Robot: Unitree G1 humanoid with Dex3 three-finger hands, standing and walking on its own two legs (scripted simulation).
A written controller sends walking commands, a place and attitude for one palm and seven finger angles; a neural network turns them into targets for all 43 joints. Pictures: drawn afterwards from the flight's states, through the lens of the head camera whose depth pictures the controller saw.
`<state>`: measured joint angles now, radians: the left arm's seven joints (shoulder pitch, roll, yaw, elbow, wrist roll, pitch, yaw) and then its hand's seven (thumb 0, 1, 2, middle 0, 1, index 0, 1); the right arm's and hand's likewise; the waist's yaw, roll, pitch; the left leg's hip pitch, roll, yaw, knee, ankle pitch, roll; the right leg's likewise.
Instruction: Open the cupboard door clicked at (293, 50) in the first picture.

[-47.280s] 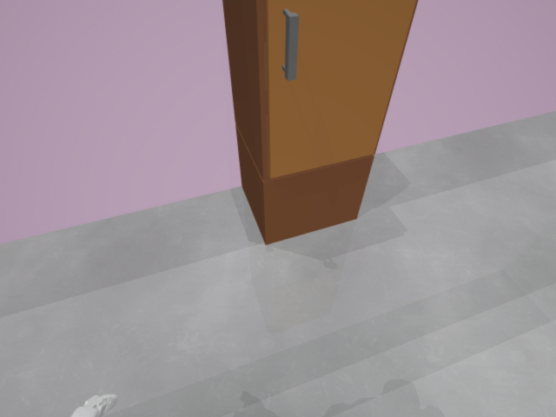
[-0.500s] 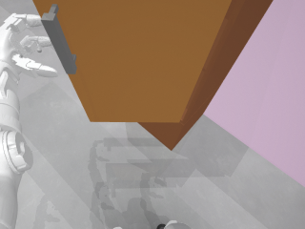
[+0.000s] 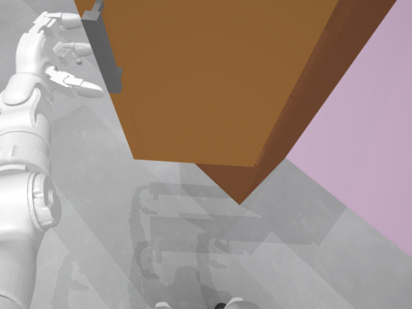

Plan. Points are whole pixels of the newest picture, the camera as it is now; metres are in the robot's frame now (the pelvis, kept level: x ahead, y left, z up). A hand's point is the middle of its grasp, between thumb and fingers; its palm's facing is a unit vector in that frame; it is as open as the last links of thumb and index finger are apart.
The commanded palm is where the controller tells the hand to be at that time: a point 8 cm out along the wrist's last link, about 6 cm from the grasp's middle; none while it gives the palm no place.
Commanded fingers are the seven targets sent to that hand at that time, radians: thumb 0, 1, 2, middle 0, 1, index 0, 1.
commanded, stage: slide the fingers in behind the handle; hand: left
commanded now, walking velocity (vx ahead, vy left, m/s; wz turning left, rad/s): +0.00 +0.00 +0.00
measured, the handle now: (107, 50) +0.56 +0.16 +0.15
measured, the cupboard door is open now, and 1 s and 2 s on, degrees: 43 44 44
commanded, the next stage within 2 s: move the hooked fingers beside the handle in 0.78 s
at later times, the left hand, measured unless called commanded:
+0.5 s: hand (84, 68) +0.50 +0.19 +0.15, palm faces +0.00 -1.00 -0.01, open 15.1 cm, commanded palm +0.49 +0.18 +0.14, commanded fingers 0.00 -0.50 0.30 -0.30 -1.20 -0.30 -1.20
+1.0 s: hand (84, 71) +0.50 +0.18 +0.15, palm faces +0.02 -1.00 -0.02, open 15.2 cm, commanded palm +0.49 +0.18 +0.14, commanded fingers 0.00 -0.50 0.30 -0.30 -1.20 -0.30 -1.20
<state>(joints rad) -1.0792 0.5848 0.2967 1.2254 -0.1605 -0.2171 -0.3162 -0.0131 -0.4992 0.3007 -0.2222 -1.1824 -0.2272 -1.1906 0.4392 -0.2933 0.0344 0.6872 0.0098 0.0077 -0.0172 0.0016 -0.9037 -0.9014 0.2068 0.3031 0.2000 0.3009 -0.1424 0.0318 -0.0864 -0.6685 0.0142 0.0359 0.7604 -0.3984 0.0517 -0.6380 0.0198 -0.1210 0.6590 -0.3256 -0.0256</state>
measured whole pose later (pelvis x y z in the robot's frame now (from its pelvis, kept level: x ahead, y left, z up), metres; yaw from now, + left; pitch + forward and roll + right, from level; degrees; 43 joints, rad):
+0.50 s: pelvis +0.00 -0.01 +0.00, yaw +4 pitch +17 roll -3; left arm -1.06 0.47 0.18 1.16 -0.21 -0.22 -0.22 -0.01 -0.50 0.30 -0.09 -1.11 -0.08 -1.13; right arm 0.41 -0.28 0.01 0.74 0.01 -0.04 0.01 0.00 -0.90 -0.90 0.21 0.30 0.20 0.30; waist -0.10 0.04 -0.09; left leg -0.65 -0.01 -0.02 0.76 -0.39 0.04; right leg -0.61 0.02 -0.11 0.67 -0.35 -0.02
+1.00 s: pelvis -0.01 -0.02 +0.00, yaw +5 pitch +16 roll -2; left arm -1.11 0.47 0.15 1.22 -0.22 -0.22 -0.23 -0.01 -0.50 0.30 -0.09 -1.10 -0.06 -1.14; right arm 0.37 -0.29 0.02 0.76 0.01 -0.08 0.00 0.00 -0.90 -0.90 0.21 0.30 0.20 0.30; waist -0.10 0.04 -0.08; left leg -0.67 -0.02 -0.05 0.78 -0.38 0.03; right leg -0.63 0.02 -0.12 0.70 -0.36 -0.04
